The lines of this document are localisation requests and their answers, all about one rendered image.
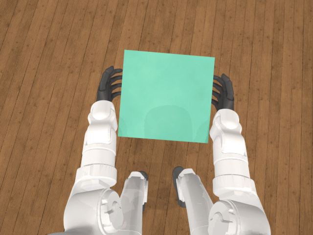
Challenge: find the robot left foot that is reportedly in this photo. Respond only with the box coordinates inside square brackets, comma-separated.
[139, 171, 148, 212]

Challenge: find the robot left upper arm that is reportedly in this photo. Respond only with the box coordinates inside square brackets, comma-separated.
[48, 188, 124, 235]

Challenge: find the robot right foot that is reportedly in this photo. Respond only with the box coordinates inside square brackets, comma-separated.
[173, 166, 186, 208]

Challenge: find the carton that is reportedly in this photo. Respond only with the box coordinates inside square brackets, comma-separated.
[118, 50, 215, 143]

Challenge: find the robot left forearm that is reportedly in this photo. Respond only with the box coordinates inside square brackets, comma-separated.
[64, 100, 118, 226]

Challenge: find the robot right upper arm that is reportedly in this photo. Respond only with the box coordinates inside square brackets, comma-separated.
[208, 199, 271, 235]

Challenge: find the robot right hand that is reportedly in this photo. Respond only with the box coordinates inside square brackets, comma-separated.
[211, 73, 234, 111]

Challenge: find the robot left hand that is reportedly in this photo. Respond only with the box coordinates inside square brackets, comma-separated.
[96, 66, 123, 102]

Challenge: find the robot right forearm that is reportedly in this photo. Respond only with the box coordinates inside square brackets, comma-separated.
[209, 109, 266, 215]

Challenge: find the robot foot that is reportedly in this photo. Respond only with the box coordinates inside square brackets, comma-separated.
[173, 166, 186, 208]
[139, 171, 148, 212]

